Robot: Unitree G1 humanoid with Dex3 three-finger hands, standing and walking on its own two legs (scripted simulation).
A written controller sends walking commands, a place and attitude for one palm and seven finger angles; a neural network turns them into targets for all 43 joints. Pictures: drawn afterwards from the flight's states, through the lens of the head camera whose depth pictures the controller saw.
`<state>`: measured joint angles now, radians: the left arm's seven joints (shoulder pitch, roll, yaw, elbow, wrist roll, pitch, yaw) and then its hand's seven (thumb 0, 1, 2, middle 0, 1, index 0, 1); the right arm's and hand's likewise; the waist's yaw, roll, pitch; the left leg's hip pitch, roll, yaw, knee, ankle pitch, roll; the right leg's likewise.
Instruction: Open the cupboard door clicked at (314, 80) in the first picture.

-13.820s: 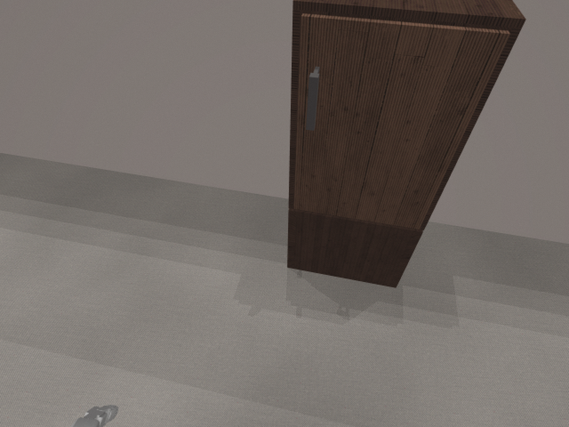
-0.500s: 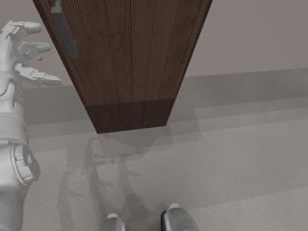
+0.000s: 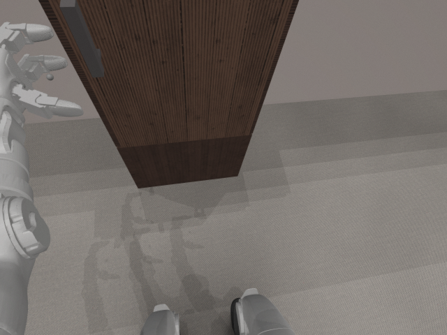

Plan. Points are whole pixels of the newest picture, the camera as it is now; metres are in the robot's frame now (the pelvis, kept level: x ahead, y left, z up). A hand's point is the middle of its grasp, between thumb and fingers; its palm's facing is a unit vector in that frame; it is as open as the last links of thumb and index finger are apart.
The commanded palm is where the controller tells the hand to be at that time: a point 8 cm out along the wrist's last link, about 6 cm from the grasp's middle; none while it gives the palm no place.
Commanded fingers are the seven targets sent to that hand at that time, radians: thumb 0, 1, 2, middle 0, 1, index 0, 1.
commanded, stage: slide the fingers in behind the handle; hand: left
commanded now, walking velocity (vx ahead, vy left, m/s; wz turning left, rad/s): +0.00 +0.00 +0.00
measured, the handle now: (85, 34) +0.61 +0.18 +0.11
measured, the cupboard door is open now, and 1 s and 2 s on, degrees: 0 0 0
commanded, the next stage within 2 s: move the hooked fingers beside the handle in 1.68 s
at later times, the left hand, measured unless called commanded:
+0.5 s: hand (59, 74) +0.53 +0.21 +0.10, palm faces +0.04 -1.00 -0.03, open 14.0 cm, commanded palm +0.51 +0.25 +0.10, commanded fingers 0.00 -0.50 0.30 -0.30 -1.20 -0.30 -1.20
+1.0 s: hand (77, 75) +0.53 +0.19 +0.10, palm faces +0.07 -1.00 -0.03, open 14.1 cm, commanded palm +0.51 +0.22 +0.10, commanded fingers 0.00 -0.50 0.30 -0.30 -1.20 -0.30 -1.20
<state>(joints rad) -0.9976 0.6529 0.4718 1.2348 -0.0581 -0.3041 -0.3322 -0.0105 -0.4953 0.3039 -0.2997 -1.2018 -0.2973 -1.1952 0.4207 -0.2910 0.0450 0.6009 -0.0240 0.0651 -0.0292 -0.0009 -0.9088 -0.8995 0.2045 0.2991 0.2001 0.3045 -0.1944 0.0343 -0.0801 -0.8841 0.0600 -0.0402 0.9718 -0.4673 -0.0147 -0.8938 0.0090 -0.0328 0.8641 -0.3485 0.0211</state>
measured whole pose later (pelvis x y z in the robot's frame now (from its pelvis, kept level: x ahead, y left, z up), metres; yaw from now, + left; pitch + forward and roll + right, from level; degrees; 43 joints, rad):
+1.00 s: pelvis +0.01 +0.00 +0.00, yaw +1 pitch +21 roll -3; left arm -0.97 0.51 0.40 1.18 -0.06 -0.33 -0.17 -0.01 -0.49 0.30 -0.29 -1.20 -0.26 -1.19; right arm 0.43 -0.26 0.03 0.63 -0.04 0.04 0.00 0.00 -0.91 -0.90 0.20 0.30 0.20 0.30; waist -0.18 0.04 -0.09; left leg -0.85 0.05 -0.04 0.95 -0.47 -0.02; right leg -0.86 0.00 -0.03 0.86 -0.36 0.02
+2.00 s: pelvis +0.00 +0.00 +0.00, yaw +3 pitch +21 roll -3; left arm -1.05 0.47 0.30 1.24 -0.07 -0.35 -0.11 -0.01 -0.49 0.30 -0.28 -1.24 -0.25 -1.23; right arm 0.42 -0.26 0.03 0.67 -0.05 0.01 0.02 0.00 -0.91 -0.90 0.20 0.30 0.20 0.30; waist -0.17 0.04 -0.09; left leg -0.88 0.03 -0.07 0.98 -0.47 -0.01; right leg -0.88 -0.02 -0.06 0.88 -0.37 0.02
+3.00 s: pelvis +0.01 +0.00 +0.00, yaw +0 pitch +21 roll -3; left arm -0.93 0.59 0.45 1.18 -0.08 -0.32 -0.29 -0.01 -0.49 0.30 -0.30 -1.20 -0.30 -1.19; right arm 0.42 -0.28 0.03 0.62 -0.02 0.05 -0.02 0.00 -0.91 -0.90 0.20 0.30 0.20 0.30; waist -0.17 0.04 -0.09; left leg -0.84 0.05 -0.03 0.95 -0.47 -0.01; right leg -0.85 0.01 -0.02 0.84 -0.35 0.03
